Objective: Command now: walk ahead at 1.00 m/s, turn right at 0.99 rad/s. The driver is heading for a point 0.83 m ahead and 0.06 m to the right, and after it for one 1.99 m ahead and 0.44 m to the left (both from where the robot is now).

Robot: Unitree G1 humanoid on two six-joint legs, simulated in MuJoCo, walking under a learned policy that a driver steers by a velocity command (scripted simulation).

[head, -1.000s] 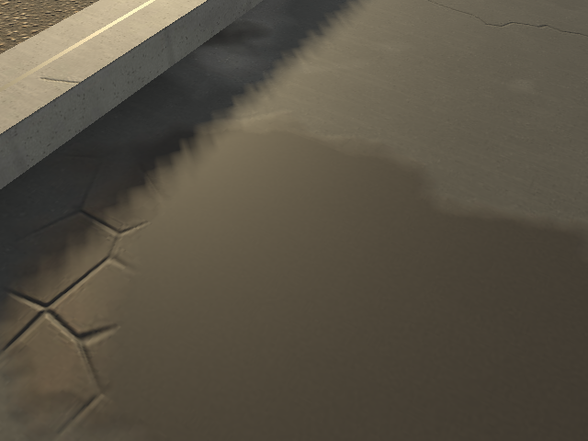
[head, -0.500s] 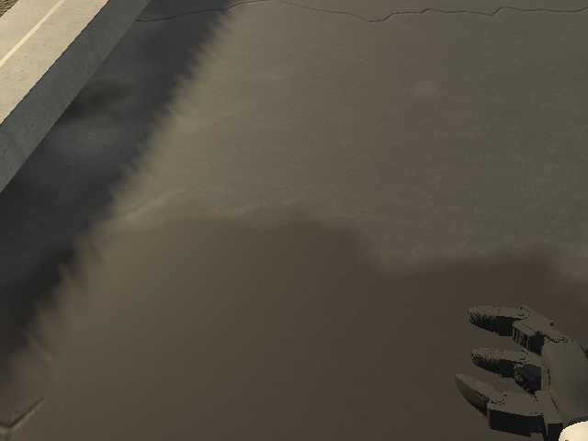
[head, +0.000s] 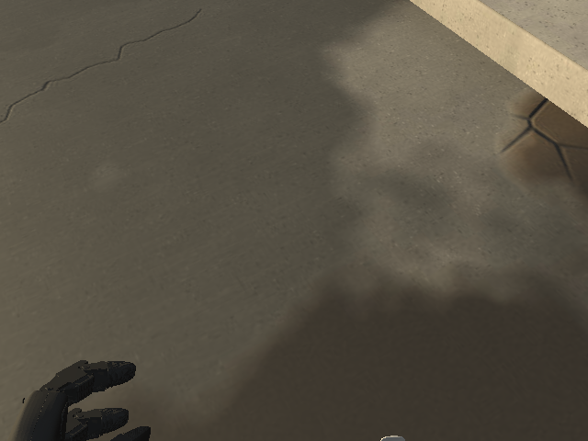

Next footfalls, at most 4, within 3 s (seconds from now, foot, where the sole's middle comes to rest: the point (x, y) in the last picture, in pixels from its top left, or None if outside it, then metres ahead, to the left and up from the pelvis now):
0.12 right None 0.30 -0.07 -0.75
0.54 left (281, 319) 0.76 0.00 -0.75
1.00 right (423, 214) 1.03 -0.43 -0.75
1.44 left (333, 118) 1.47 -0.26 -0.75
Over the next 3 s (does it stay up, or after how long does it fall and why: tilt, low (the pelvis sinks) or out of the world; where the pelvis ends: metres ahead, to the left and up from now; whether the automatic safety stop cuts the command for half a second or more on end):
stays up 2.15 0.03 0.02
